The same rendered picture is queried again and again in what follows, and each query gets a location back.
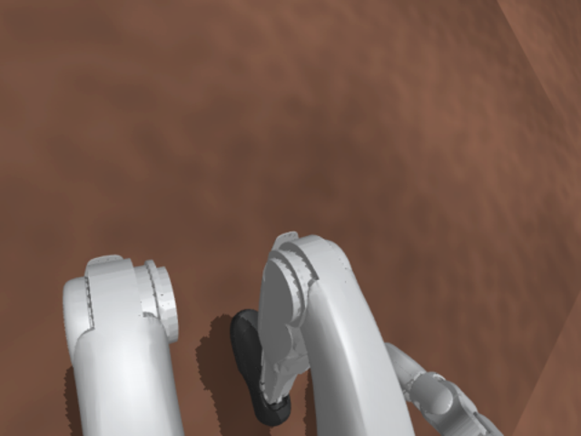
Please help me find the right robot arm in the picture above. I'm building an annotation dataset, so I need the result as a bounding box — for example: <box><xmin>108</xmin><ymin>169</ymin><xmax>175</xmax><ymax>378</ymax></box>
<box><xmin>409</xmin><ymin>372</ymin><xmax>504</xmax><ymax>436</ymax></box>

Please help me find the right robot hand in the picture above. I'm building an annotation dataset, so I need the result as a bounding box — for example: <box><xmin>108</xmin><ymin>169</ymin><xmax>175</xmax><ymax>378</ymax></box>
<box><xmin>384</xmin><ymin>342</ymin><xmax>427</xmax><ymax>401</ymax></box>

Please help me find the right robot foot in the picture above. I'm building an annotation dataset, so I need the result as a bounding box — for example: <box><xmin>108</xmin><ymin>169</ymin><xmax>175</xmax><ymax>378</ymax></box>
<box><xmin>230</xmin><ymin>309</ymin><xmax>291</xmax><ymax>426</ymax></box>

